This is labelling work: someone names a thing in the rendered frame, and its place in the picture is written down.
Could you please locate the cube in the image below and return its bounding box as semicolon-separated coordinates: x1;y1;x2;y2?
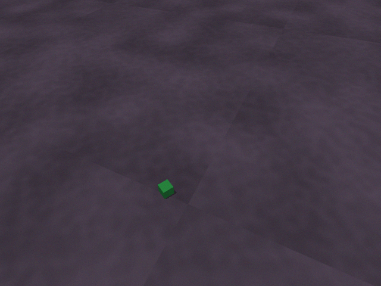
158;179;174;199

